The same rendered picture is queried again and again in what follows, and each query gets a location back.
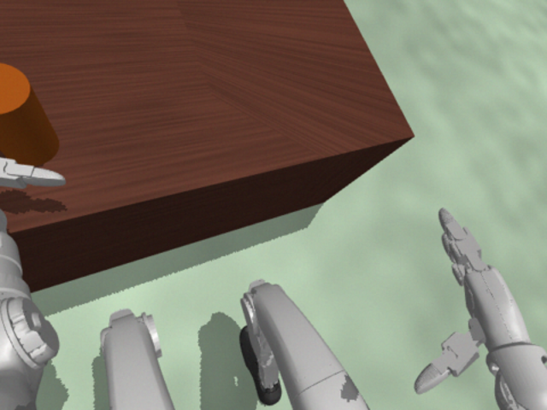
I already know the left robot arm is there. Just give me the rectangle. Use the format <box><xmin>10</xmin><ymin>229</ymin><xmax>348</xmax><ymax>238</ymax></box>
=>
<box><xmin>0</xmin><ymin>209</ymin><xmax>60</xmax><ymax>410</ymax></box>

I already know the right robot hand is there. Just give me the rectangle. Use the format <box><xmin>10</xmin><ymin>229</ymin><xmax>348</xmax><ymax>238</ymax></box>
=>
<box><xmin>415</xmin><ymin>208</ymin><xmax>531</xmax><ymax>395</ymax></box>

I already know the right robot arm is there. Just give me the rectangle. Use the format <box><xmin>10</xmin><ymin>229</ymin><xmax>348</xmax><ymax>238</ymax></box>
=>
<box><xmin>485</xmin><ymin>343</ymin><xmax>547</xmax><ymax>410</ymax></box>

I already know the right robot foot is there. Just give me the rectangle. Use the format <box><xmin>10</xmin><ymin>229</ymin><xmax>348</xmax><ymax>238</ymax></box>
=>
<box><xmin>239</xmin><ymin>325</ymin><xmax>281</xmax><ymax>406</ymax></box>

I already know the left robot hand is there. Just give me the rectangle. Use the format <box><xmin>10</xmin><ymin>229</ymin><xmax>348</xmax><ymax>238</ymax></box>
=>
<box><xmin>0</xmin><ymin>157</ymin><xmax>66</xmax><ymax>189</ymax></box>

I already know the can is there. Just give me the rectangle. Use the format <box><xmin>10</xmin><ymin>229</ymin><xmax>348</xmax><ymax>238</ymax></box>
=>
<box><xmin>0</xmin><ymin>63</ymin><xmax>59</xmax><ymax>166</ymax></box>

